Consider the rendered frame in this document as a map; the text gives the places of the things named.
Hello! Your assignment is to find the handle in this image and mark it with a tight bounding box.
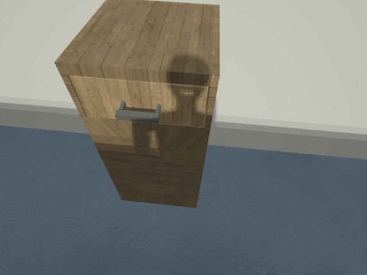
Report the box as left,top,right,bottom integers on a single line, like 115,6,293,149
115,101,161,123

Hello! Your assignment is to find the drawer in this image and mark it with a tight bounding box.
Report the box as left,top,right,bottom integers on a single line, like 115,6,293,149
70,75,208,127

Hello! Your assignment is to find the cabinet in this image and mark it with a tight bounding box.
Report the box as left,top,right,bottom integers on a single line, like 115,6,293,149
54,0,220,208

